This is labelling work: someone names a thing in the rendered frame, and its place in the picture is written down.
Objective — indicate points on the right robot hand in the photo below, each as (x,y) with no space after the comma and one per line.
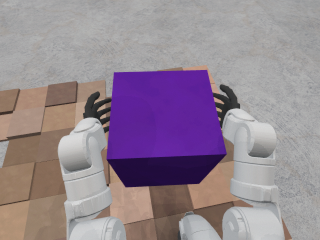
(230,102)

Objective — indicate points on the right robot forearm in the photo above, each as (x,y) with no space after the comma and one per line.
(254,155)

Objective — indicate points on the carton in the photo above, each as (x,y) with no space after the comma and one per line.
(164,128)

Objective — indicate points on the robot right shin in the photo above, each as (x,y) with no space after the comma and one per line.
(188,213)

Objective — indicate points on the right robot thigh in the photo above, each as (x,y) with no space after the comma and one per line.
(195,227)

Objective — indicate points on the robot left upper arm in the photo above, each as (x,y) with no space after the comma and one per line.
(106,228)

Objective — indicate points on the left robot hand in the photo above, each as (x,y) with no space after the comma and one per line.
(91,109)

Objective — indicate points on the robot right upper arm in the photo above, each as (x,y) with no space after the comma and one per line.
(251,223)

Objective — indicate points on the left robot forearm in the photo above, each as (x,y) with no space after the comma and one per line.
(82,168)

